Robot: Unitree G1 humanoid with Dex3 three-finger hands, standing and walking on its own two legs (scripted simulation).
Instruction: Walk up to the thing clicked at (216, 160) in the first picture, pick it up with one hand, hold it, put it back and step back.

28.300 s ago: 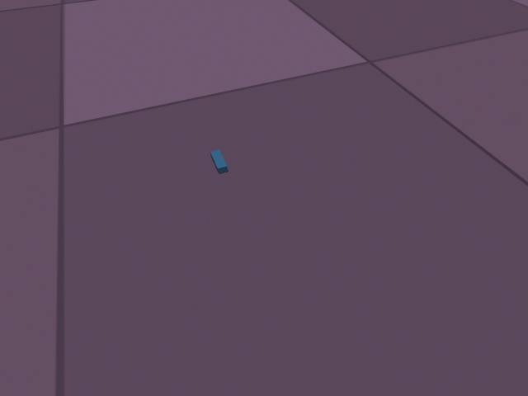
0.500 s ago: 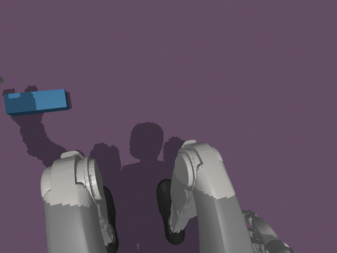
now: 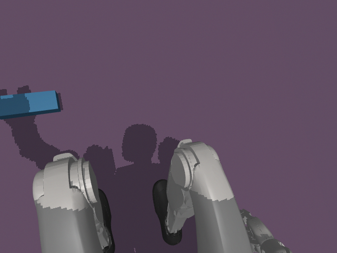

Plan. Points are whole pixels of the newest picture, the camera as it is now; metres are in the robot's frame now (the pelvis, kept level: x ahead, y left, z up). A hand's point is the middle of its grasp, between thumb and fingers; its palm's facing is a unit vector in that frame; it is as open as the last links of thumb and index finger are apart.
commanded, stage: rise first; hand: left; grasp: from above
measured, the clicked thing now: (28, 104) +0.46 +0.33 -0.30
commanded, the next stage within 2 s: approach in 1.28 s
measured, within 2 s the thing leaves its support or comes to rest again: neither
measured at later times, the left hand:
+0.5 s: hand out of the picture +0.41 +0.37 -0.19, palm faces -0.44 -0.11 -0.89, open 14.2 cm
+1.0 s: hand out of the picture +0.41 +0.37 -0.18, palm faces -0.43 -0.11 -0.89, open 14.1 cm
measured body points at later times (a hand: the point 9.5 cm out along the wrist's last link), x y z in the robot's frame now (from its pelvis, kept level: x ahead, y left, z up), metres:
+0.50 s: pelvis +0.00 +0.00 +0.00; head +0.24 +0.10 +0.36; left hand +0.43 +0.37 -0.14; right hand +0.08 -0.26 -0.10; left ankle +0.08 +0.12 -0.29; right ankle +0.09 -0.09 -0.29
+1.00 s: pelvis +0.00 +0.00 +0.00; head +0.24 +0.11 +0.36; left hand +0.43 +0.37 -0.13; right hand +0.08 -0.26 -0.10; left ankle +0.08 +0.12 -0.29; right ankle +0.09 -0.09 -0.29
